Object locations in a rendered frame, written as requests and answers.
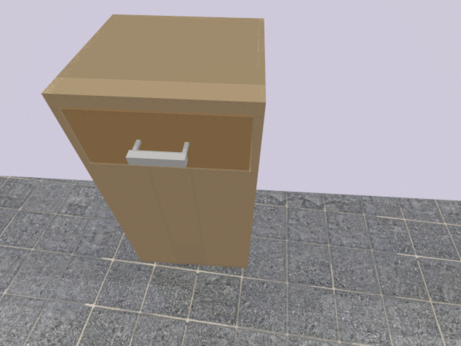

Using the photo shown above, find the handle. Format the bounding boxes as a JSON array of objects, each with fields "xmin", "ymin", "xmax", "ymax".
[{"xmin": 126, "ymin": 140, "xmax": 189, "ymax": 168}]

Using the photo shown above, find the drawer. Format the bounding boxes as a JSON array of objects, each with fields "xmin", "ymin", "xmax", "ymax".
[{"xmin": 61, "ymin": 107, "xmax": 253, "ymax": 171}]

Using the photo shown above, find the cabinet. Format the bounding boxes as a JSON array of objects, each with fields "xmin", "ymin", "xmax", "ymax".
[{"xmin": 41, "ymin": 14, "xmax": 266, "ymax": 268}]

